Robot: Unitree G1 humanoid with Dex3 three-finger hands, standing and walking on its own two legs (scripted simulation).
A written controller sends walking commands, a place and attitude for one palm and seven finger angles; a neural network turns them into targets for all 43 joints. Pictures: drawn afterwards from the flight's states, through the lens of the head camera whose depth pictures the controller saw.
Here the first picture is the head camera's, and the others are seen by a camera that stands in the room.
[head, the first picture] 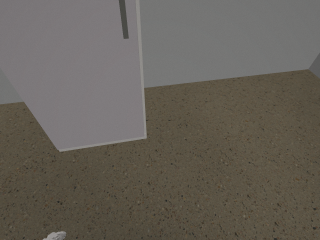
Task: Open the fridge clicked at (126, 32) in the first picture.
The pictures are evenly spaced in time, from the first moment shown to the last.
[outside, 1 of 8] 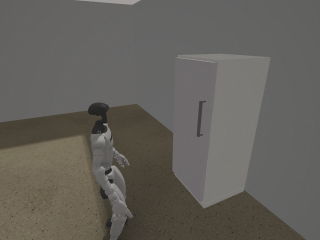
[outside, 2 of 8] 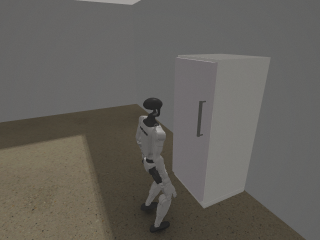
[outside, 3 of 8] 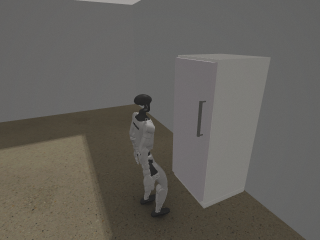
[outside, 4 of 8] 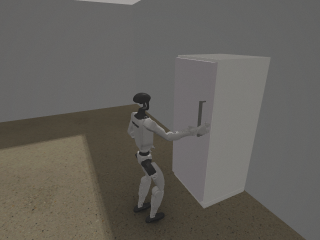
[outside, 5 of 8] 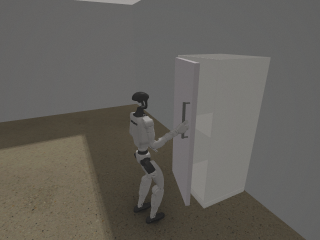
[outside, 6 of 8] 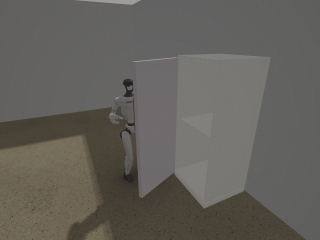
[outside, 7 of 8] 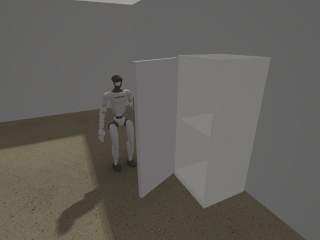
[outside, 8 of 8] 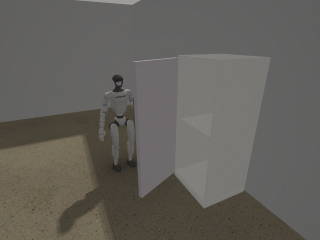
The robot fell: no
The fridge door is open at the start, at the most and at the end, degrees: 0 72 66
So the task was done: yes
